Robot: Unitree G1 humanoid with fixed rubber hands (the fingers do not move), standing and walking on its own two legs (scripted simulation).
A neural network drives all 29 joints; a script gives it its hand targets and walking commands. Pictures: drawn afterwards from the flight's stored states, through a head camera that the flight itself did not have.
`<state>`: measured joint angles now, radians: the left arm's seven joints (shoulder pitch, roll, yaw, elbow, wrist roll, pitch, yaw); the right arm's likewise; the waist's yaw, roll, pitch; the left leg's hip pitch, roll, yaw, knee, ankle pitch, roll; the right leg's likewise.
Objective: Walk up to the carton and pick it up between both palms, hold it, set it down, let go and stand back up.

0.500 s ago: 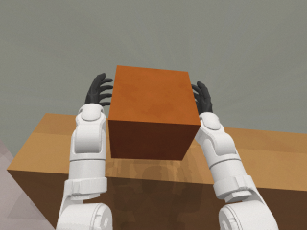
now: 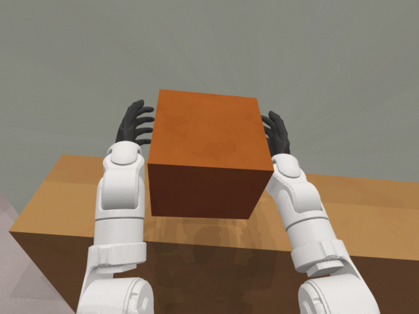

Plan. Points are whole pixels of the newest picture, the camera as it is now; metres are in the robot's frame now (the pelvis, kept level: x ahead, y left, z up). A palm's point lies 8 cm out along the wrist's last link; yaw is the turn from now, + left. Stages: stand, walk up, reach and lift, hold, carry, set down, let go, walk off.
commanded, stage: hold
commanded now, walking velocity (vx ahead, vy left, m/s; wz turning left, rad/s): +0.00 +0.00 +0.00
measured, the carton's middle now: (205, 155) +0.36 +0.00 +0.16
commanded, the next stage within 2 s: set down in 0.44 s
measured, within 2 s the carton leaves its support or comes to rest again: neither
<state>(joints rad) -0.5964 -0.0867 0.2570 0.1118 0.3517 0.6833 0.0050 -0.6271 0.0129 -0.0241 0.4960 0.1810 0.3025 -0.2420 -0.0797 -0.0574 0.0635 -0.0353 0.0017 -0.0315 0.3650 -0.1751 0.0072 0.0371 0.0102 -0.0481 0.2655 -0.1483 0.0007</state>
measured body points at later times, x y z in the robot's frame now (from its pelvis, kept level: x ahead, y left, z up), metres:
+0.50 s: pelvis +0.00 +0.00 +0.00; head -0.04 +0.03 +0.45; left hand +0.38 +0.14 +0.18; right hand +0.37 -0.14 +0.17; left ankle +0.03 +0.11 -0.75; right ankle +0.01 -0.12 -0.75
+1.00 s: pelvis +0.01 +0.00 +0.00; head -0.01 +0.03 +0.45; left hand +0.38 +0.13 +0.14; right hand +0.37 -0.14 +0.12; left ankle +0.03 +0.11 -0.75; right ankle +0.01 -0.12 -0.75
